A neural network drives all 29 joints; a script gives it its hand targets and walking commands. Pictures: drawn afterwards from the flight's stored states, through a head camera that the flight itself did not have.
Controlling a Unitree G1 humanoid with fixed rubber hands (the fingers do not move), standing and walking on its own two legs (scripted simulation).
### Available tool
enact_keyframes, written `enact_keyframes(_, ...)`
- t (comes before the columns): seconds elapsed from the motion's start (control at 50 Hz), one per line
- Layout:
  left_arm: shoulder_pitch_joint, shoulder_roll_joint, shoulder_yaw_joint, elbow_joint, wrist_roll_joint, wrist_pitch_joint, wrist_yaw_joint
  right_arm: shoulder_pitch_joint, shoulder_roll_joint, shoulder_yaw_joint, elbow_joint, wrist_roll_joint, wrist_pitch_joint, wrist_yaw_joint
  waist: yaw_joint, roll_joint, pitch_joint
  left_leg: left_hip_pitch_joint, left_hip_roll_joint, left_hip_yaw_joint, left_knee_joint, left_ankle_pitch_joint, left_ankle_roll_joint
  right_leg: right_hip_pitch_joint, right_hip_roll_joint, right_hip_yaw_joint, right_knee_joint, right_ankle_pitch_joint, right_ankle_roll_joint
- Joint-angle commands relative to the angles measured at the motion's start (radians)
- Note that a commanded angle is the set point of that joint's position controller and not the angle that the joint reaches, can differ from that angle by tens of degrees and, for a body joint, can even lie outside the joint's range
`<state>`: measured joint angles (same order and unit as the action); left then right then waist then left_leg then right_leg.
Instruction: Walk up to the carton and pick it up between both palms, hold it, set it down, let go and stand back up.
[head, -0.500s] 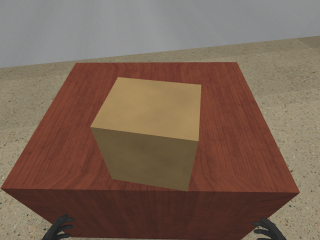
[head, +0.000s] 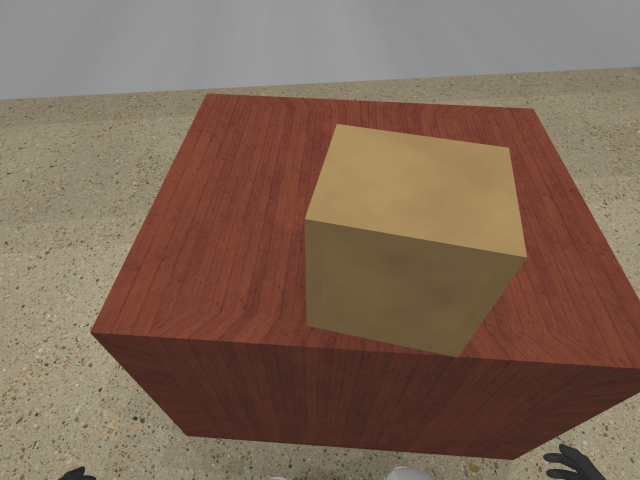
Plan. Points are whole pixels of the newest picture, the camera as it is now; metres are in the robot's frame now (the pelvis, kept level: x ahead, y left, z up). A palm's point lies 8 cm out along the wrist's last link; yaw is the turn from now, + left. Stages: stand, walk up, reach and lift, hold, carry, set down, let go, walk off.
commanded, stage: walk up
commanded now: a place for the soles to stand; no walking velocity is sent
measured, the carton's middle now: (399, 244) +0.44 -0.10 +0.02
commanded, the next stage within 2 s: none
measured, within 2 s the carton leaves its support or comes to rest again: neither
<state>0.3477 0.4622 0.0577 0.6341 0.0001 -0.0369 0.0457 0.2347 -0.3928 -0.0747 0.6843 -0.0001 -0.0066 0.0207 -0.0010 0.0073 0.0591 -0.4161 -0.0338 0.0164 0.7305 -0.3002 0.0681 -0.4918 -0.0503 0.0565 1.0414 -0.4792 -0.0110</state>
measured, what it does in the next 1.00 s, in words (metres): steps on the spot: right foot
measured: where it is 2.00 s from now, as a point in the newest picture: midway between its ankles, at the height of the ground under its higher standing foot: outside the picture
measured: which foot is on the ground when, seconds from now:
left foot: down 0.00-1.00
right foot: up 0.00-0.28, down 0.30-1.00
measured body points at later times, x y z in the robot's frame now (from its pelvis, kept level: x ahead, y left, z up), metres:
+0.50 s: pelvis +0.00 -0.05 +0.00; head +0.00 -0.07 +0.45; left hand +0.09 +0.28 -0.07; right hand +0.12 -0.36 -0.10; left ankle +0.05 +0.08 -0.71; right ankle +0.01 -0.18 -0.71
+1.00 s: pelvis +0.01 -0.04 +0.00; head +0.01 -0.04 +0.44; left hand +0.14 +0.28 -0.08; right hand +0.12 -0.35 -0.09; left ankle +0.05 +0.08 -0.71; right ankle +0.01 -0.18 -0.71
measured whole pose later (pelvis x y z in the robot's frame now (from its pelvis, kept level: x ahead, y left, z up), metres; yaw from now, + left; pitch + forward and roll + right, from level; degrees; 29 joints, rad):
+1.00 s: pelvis +0.01 -0.04 +0.00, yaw -3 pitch -2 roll +0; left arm 0.32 0.44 0.01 0.64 0.00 -0.07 0.02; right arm 0.23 -0.39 -0.07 0.71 0.00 -0.04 0.02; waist 0.00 0.01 0.04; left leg -0.38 0.01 0.02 0.77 -0.35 0.00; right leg -0.34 -0.02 0.04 0.77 -0.41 0.01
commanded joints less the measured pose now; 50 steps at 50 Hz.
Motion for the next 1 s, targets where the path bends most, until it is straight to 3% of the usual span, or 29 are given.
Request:
enact_keyframes(0.0,0.042,0.145,0.048,-0.010,0.018,-0.002,-0.016,0.130,-0.246,-0.082,-0.039,-0.034,-0.056,-0.024,-0.050,0.145,-0.086,0.287,0.279,-0.334,-0.306,0.192,0.068,-0.116,0.006,0.022,-0.088,0.037,-0.019)
enact_keyframes(0.04,0.042,0.161,0.045,0.015,0.018,0.004,-0.016,0.096,-0.245,-0.084,-0.046,-0.033,-0.057,-0.024,-0.048,0.092,-0.047,0.207,0.273,-0.375,-0.331,0.006,0.080,-0.095,0.002,0.004,-0.109,0.021,-0.010)
enact_keyframes(0.1,0.058,0.166,0.055,0.001,0.025,0.003,-0.028,0.053,-0.288,-0.087,-0.050,-0.044,-0.046,-0.019,-0.050,0.145,-0.071,0.130,0.268,-0.371,-0.362,-0.304,0.118,-0.036,0.016,-0.048,-0.169,-0.026,-0.021)
enact_keyframes(0.12,0.056,0.175,0.056,0.008,0.027,0.002,-0.028,0.036,-0.281,-0.085,-0.050,-0.044,-0.049,-0.018,-0.052,0.186,-0.015,0.095,0.251,-0.370,-0.379,-0.337,0.117,-0.055,0.010,-0.047,-0.172,0.002,-0.021)
enact_keyframes(0.14,0.048,0.183,0.058,0.021,0.029,0.001,-0.030,0.035,-0.269,-0.080,-0.043,-0.039,-0.048,-0.017,-0.048,0.088,-0.014,0.066,0.264,-0.397,-0.374,-0.324,0.127,-0.038,0.023,-0.038,-0.172,0.010,-0.023)
enact_keyframes(0.18,0.063,0.163,0.057,0.019,0.030,-0.005,-0.031,0.043,-0.268,-0.080,-0.047,-0.047,-0.049,-0.014,-0.035,0.160,-0.027,0.080,0.274,-0.397,-0.370,-0.354,0.144,-0.021,-0.006,-0.023,-0.199,-0.014,-0.026)
enact_keyframes(0.26,0.183,0.156,0.061,0.049,0.039,-0.037,-0.024,-0.066,-0.224,-0.062,-0.063,-0.041,-0.022,-0.002,0.041,0.067,-0.075,-0.055,0.175,-0.213,-0.174,-0.331,0.085,0.271,0.041,-0.061,-0.512,0.081,-0.050)
enact_keyframes(0.28,0.158,0.184,0.072,0.051,0.049,-0.048,-0.019,-0.047,-0.176,-0.057,-0.060,-0.028,-0.018,0.002,0.028,-0.060,-0.052,-0.137,0.104,-0.122,-0.052,-0.315,0.025,0.300,-0.015,0.065,-0.569,0.051,-0.059)
enact_keyframes(0.3,0.129,0.228,0.073,0.013,0.062,-0.056,-0.010,-0.054,-0.129,-0.038,-0.068,-0.017,-0.015,0.002,0.028,-0.168,-0.018,-0.188,0.023,-0.070,0.133,-0.226,-0.042,0.224,-0.191,0.429,-0.707,-0.166,-0.145)
enact_keyframes(0.32,0.068,0.283,0.076,-0.002,0.054,-0.061,-0.011,-0.041,-0.156,-0.036,-0.056,-0.019,-0.020,-0.002,0.010,-0.116,0.036,-0.217,0.007,-0.067,0.205,-0.239,-0.055,0.182,-0.311,0.557,-0.761,-0.186,-0.202)
enact_keyframes(0.36,-0.017,0.246,0.061,-0.011,0.045,-0.062,-0.016,0.000,-0.209,-0.041,-0.012,-0.024,-0.032,-0.005,-0.023,-0.094,0.066,-0.133,0.048,-0.065,0.177,-0.264,-0.040,0.092,-0.292,0.464,-0.699,-0.057,-0.242)
enact_keyframes(0.4,-0.015,0.232,0.041,-0.009,0.044,-0.064,-0.023,0.008,-0.180,-0.040,-0.003,-0.012,-0.035,0.003,-0.025,-0.186,0.032,-0.022,0.051,-0.008,0.095,-0.224,-0.032,0.075,-0.212,0.300,-0.638,0.106,-0.195)
enact_keyframes(0.46,-0.005,0.210,0.034,-0.028,0.029,-0.053,-0.027,0.062,-0.177,-0.045,0.003,-0.026,-0.054,0.000,-0.037,-0.153,-0.046,0.148,0.010,0.006,-0.099,-0.043,-0.019,0.071,-0.121,0.163,-0.459,0.356,-0.145)
enact_keyframes(0.5,0.009,0.151,0.023,-0.032,0.014,-0.048,-0.025,0.092,-0.230,-0.056,0.007,-0.039,-0.070,-0.014,-0.032,-0.051,-0.146,0.252,0.130,-0.188,-0.165,0.064,0.042,0.027,-0.056,0.090,-0.301,0.382,-0.091)
enact_keyframes(0.52,0.040,0.130,0.018,-0.038,0.017,-0.046,-0.023,0.081,-0.280,-0.068,0.007,-0.029,-0.072,-0.018,-0.007,0.013,-0.172,0.272,0.267,-0.380,-0.217,0.102,0.110,0.021,0.023,0.007,-0.198,0.281,-0.042)
enact_keyframes(0.54,0.027,0.137,0.018,-0.012,0.021,-0.039,-0.021,0.057,-0.282,-0.069,0.004,-0.021,-0.070,-0.012,-0.012,0.042,-0.161,0.249,0.325,-0.424,-0.239,0.027,0.158,0.014,0.028,-0.035,-0.215,0.115,-0.032)
enact_keyframes(0.58,0.056,0.161,0.029,0.014,0.024,-0.046,-0.024,-0.044,-0.268,-0.059,-0.005,-0.025,-0.049,-0.007,0.037,0.046,-0.053,0.059,0.257,-0.292,-0.198,-0.082,0.109,0.137,0.029,-0.013,-0.392,0.006,-0.060)
enact_keyframes(0.6,0.078,0.178,0.027,0.030,0.033,-0.050,-0.024,-0.063,-0.239,-0.046,-0.018,-0.011,-0.044,-0.003,0.051,-0.050,-0.060,-0.020,0.198,-0.230,-0.136,-0.090,0.057,0.217,-0.003,0.065,-0.473,0.040,-0.079)
enact_keyframes(0.64,0.059,0.250,0.059,0.014,0.040,-0.065,-0.023,-0.070,-0.167,-0.032,-0.015,-0.015,-0.039,-0.002,0.033,-0.136,-0.018,-0.155,0.024,-0.015,0.102,-0.142,-0.049,0.236,-0.221,0.413,-0.639,0.067,-0.194)
enact_keyframes(0.66,0.034,0.245,0.047,0.016,0.033,-0.069,-0.024,-0.047,-0.171,-0.028,-0.016,-0.021,-0.040,-0.001,0.013,-0.125,0.005,-0.159,0.049,-0.045,0.111,-0.244,-0.048,0.237,-0.269,0.455,-0.615,0.210,-0.233)
enact_keyframes(0.68,0.012,0.252,0.052,0.004,0.035,-0.068,-0.021,-0.036,-0.183,-0.038,-0.012,-0.019,-0.041,-0.001,0.014,-0.117,-0.024,-0.093,0.055,-0.034,0.055,-0.262,-0.040,0.202,-0.278,0.415,-0.583,0.243,-0.242)
enact_keyframes(0.72,-0.075,0.205,0.021,-0.002,0.029,-0.061,-0.029,0.033,-0.178,-0.032,0.010,-0.024,-0.064,0.001,-0.047,-0.133,-0.023,0.090,0.055,-0.033,-0.104,-0.074,-0.015,0.101,-0.162,0.216,-0.467,0.399,-0.159)
enact_keyframes(0.74,-0.086,0.165,0.012,-0.031,0.020,-0.057,-0.024,0.072,-0.204,-0.046,0.009,-0.032,-0.074,-0.007,-0.052,-0.067,-0.066,0.180,0.106,-0.138,-0.155,0.087,0.016,0.057,-0.095,0.128,-0.361,0.468,-0.112)
enact_keyframes(0.78,-0.018,0.124,-0.003,-0.021,0.017,-0.045,-0.021,0.041,-0.298,-0.068,0.008,-0.027,-0.078,-0.010,-0.007,0.077,-0.090,0.227,0.312,-0.399,-0.233,0.180,0.141,-0.006,0.037,-0.019,-0.177,0.227,-0.029)
enact_keyframes(0.8,-0.012,0.138,0.003,-0.008,0.015,-0.041,-0.018,0.044,-0.277,-0.059,0.017,-0.022,-0.073,-0.008,-0.003,0.102,-0.093,0.226,0.338,-0.404,-0.224,0.279,0.179,0.015,0.030,-0.040,-0.209,-0.015,-0.025)
enact_keyframes(0.86,0.022,0.149,0.012,0.008,0.031,-0.065,-0.023,-0.061,-0.233,-0.045,-0.021,-0.021,-0.055,-0.002,0.032,0.028,-0.082,0.029,0.205,-0.197,-0.109,0.145,0.062,0.211,0.001,0.035,-0.480,0.119,-0.078)
enact_keyframes(0.9,-0.002,0.236,0.035,0.011,0.031,-0.066,-0.024,-0.048,-0.179,-0.029,-0.021,-0.005,-0.050,-0.006,0.010,-0.123,-0.081,-0.028,0.054,-0.045,0.063,0.045,-0.031,0.232,-0.140,0.287,-0.556,0.253,-0.155)
enact_keyframes(0.92,-0.021,0.245,0.037,0.006,0.026,-0.062,-0.022,-0.026,-0.176,-0.021,-0.009,-0.010,-0.043,-0.004,-0.006,-0.104,-0.060,-0.026,0.042,-0.021,0.059,-0.097,-0.043,0.195,-0.206,0.342,-0.565,0.286,-0.201)
enact_keyframes(0.98,-0.095,0.194,0.015,-0.013,0.030,-0.051,-0.027,0.037,-0.202,-0.034,0.008,-0.018,-0.057,-0.006,-0.047,-0.052,-0.021,0.154,0.088,-0.093,-0.113,-0.085,0.001,0.009,-0.115,0.171,-0.470,0.247,-0.133)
